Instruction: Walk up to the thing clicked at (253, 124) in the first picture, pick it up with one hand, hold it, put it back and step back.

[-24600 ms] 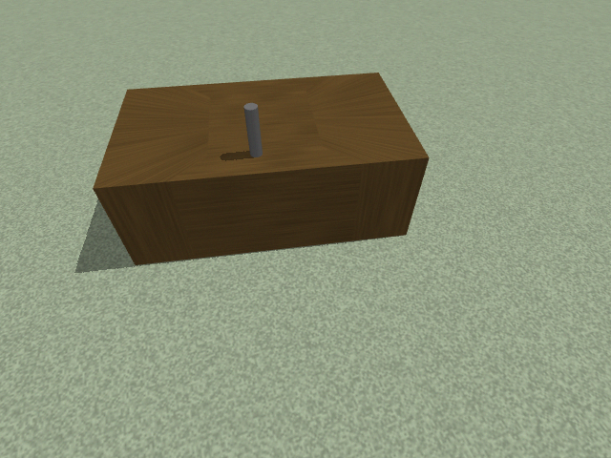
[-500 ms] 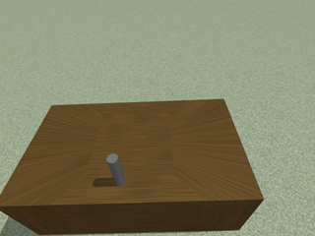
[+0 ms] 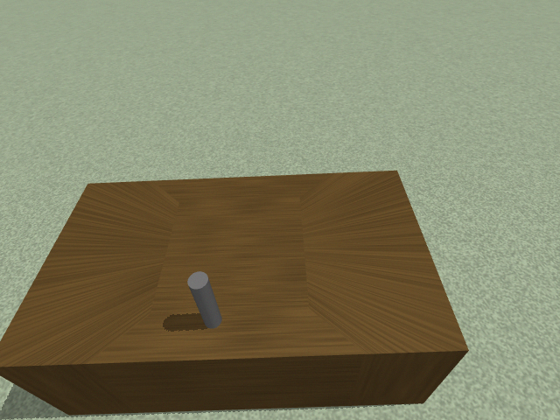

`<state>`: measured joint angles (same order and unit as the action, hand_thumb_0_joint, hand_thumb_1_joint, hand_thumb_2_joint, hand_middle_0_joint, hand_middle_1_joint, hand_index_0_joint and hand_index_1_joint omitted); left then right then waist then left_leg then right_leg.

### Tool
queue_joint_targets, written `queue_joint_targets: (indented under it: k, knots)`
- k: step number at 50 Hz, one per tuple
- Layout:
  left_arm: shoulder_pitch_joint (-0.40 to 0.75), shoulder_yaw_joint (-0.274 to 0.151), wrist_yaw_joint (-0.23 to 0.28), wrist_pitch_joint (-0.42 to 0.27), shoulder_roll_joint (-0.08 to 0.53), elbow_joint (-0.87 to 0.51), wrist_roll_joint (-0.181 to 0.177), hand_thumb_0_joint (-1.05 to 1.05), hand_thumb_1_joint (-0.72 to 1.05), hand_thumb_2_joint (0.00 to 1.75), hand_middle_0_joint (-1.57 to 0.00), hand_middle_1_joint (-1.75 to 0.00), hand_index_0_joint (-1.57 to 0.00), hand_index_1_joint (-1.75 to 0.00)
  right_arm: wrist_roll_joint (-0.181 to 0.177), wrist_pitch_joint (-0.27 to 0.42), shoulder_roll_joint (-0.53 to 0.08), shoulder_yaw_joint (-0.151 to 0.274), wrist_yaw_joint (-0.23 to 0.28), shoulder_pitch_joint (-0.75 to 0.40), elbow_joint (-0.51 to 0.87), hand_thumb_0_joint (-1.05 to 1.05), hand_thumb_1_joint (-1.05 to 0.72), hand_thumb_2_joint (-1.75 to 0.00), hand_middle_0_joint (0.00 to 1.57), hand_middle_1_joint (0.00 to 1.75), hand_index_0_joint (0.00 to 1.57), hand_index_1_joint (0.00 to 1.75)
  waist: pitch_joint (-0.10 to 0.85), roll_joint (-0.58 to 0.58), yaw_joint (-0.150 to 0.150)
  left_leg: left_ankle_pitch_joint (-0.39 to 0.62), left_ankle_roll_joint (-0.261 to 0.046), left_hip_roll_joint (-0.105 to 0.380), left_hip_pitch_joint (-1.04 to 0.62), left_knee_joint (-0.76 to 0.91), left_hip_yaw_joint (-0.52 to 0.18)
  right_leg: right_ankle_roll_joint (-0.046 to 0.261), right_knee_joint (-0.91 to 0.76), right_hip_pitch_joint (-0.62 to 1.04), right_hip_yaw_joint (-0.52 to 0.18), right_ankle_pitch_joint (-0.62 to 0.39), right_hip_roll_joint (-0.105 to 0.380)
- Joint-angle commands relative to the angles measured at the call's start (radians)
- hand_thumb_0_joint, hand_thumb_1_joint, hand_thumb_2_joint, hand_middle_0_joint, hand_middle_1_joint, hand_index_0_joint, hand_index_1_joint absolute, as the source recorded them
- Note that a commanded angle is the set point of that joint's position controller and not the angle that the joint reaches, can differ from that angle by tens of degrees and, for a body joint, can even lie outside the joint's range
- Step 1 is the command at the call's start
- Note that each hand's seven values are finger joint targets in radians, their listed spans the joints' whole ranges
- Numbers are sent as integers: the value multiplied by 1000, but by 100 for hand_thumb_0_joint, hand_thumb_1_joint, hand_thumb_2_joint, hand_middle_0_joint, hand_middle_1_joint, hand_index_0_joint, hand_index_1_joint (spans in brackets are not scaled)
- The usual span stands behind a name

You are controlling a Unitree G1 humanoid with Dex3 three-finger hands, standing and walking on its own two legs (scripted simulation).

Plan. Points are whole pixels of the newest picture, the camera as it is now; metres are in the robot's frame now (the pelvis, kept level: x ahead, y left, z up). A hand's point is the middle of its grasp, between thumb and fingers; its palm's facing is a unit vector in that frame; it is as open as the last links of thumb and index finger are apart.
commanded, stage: home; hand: left
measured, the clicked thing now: (206, 301) +0.46 +0.21 -0.27
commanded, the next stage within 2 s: stand in 0.20 s
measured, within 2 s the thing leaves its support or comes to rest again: neither
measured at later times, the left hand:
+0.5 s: hand out of the picture +0.08 +0.25 -0.15, palm faces -0.03 -0.93 -0.37, open 15.6 cm
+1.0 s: hand out of the picture +0.09 +0.25 -0.15, palm faces -0.03 -0.93 -0.36, open 7.5 cm
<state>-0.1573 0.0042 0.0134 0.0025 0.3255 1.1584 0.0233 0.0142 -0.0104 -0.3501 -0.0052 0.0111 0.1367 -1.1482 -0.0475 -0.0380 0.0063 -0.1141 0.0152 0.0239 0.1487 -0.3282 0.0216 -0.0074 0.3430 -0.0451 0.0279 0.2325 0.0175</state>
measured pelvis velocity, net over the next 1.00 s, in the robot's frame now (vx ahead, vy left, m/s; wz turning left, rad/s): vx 0.02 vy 0.00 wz -0.01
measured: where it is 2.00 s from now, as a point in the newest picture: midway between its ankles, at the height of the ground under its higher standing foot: outside the picture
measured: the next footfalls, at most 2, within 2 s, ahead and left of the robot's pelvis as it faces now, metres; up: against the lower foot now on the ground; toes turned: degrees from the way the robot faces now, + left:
none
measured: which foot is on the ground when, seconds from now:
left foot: down 0.00-1.00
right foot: down 0.00-1.00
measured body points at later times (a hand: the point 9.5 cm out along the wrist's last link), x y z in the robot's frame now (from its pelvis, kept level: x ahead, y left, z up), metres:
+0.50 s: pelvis +0.02 +0.00 +0.00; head +0.02 -0.01 +0.45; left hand +0.09 +0.30 -0.13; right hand +0.08 -0.30 -0.14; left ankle +0.04 +0.13 -0.75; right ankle -0.02 -0.12 -0.75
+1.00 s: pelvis +0.02 +0.00 +0.00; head +0.03 -0.01 +0.45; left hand +0.10 +0.30 -0.13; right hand +0.10 -0.30 -0.14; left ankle +0.04 +0.13 -0.75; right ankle -0.02 -0.12 -0.75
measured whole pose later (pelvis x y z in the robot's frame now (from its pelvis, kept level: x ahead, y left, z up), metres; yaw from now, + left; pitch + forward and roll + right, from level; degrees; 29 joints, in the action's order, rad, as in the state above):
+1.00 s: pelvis +0.02 +0.00 +0.00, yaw +0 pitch -2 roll +0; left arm -0.13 -0.01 0.01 0.00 0.34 1.13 0.02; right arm 0.01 0.00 -0.35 0.00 0.01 0.10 -1.14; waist -0.05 -0.01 0.01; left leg -0.14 0.02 0.03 0.13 -0.31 0.03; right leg 0.00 0.30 -0.02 0.02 0.24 0.01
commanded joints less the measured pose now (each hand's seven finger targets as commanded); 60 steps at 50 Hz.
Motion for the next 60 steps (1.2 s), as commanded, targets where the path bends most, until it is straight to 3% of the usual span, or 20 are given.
queue_joint_targets:
  k: [1,3,5,12,15,17,18,22,23,26,28,29,32,34,41,42,45,51,55,60]
  knots:
    - [40,-41,15,-19,224,-57,-3,0,-58,4,-5,-5,-5,-5,1,26,-198,30,11,-49,55,0,-90,-90,20,30,20,30,17,35,1,30,-26,97,-52,48,-109,19,-96,-100,-92,-90,108]
    - [36,-41,14,-17,218,-51,-6,0,-56,5,-5,-5,-5,-5,1,24,-201,30,10,-52,53,0,-90,-90,20,30,20,30,9,28,-1,-8,-27,98,-50,50,-111,20,-98,-105,-93,-54,106]
    - [46,-44,13,-18,224,-59,-4,0,-58,4,-5,-5,-5,-5,1,26,-202,33,10,-58,55,0,-90,-90,20,30,20,30,20,38,0,33,-24,101,-67,49,-109,22,-98,-105,-94,-76,110]
    - [55,-46,11,-19,223,-66,-5,0,-59,4,-5,-5,-5,-5,1,27,-198,31,8,-60,53,0,-90,-90,20,30,20,30,24,29,-1,30,-22,100,-54,52,-107,21,-100,-90,-92,-84,111]
    - [56,-47,11,-22,224,-70,-6,0,-58,4,-5,-5,-5,-5,0,29,-200,32,9,-62,56,0,-90,-90,20,30,20,30,48,37,0,85,-26,104,-68,38,-102,19,-94,-69,-93,-146,116]
    - [63,-48,11,-20,224,-71,-6,0,-42,20,-20,-21,-20,-21,0,30,-202,30,10,-58,53,0,-90,-90,20,30,20,30,50,25,2,104,-21,103,-66,46,-103,18,-86,-62,-88,-152,113]
    - [57,-49,12,-20,224,-73,-6,0,-34,28,-20,-29,-20,-29,1,31,-205,33,10,-67,57,0,-90,-90,20,30,20,30,63,18,-4,121,-26,106,-75,33,-99,18,-85,-51,-90,-175,117]
    - [66,-49,11,-20,228,-74,-7,0,-2,60,-20,-30,-20,-30,-1,31,-199,31,10,-63,54,0,-90,-90,20,30,20,30,57,43,0,133,-23,106,-77,35,-99,16,-87,-56,-87,-182,117]
    - [59,-49,11,-21,229,-77,-7,0,6,68,-20,-30,-20,-30,0,32,-208,33,11,-69,56,0,-90,-90,20,30,20,30,80,33,-5,184,-27,111,-99,19,-98,16,-84,-48,-85,-235,121]
    - [69,-48,11,-21,229,-76,-8,0,30,90,-20,-30,-20,-30,-1,29,-200,31,9,-65,53,0,-90,-90,20,30,20,30,60,46,2,142,-23,107,-81,30,-97,14,-96,-55,-86,-194,118]
    - [66,-49,11,-21,228,-77,-7,0,46,90,-20,-30,-20,-30,0,29,-210,34,10,-74,54,0,-90,-90,20,30,20,30,62,37,-3,136,-26,109,-82,28,-99,16,-97,-48,-86,-200,121]
    - [65,-49,11,-23,230,-81,-7,0,54,90,-20,-30,-20,-30,1,30,-207,33,9,-77,58,0,-90,-90,20,30,20,30,80,39,-5,185,-30,112,-96,15,-94,15,-89,-40,-84,-250,124]
    - [71,-51,11,-23,232,-80,-9,0,78,90,-20,-30,-20,-30,0,31,-200,31,8,-68,54,0,-90,-90,20,30,20,30,64,40,2,178,-23,111,-91,29,-94,15,-87,-47,-84,-227,119]
    - [60,-50,12,-23,229,-82,-10,0,90,90,-20,-30,-20,-30,0,33,-210,36,9,-78,55,0,-90,-90,20,30,20,30,87,28,-5,221,-27,114,-114,10,-90,16,-84,-38,-82,-283,124]
    - [71,-52,7,-21,229,-85,-8,0,90,90,-20,-30,-20,-30,-1,31,-206,36,8,-82,58,0,-90,-90,20,30,20,30,42,32,0,112,-19,107,-83,43,-95,18,-103,-63,-85,-161,116]
    - [66,-51,8,-22,228,-88,-8,0,90,90,-20,-30,-20,-30,0,32,-211,40,7,-91,62,0,-90,-90,20,30,20,30,63,25,-3,151,-27,112,-103,24,-90,21,-100,-56,-85,-207,123]
    - [69,-54,8,-23,232,-86,-7,0,90,90,-20,-30,-20,-30,-1,32,-203,39,6,-85,59,0,-90,-90,20,30,20,30,53,46,-1,123,-24,111,-95,37,-96,22,-102,-59,-84,-169,119]
    - [63,-52,10,-28,231,-95,-9,0,90,90,-20,-30,-20,-30,-2,33,-197,38,4,-74,63,0,-90,-90,20,30,20,30,77,48,3,211,-27,112,-103,13,-86,17,-88,-34,-81,-280,122]
    - [67,-53,10,-25,229,-97,-8,0,90,90,-20,-30,-20,-30,-1,28,-204,40,6,-82,65,0,-90,-90,20,30,20,30,49,37,2,126,-28,110,-82,27,-86,22,-104,-52,-87,-194,122]
    - [55,-52,6,-27,231,-95,-9,0,90,90,-20,-30,-20,-30,-1,32,-202,39,3,-78,64,0,-90,-90,20,30,20,30,49,33,0,129,-28,112,-82,31,-93,22,-104,-52,-86,-179,120]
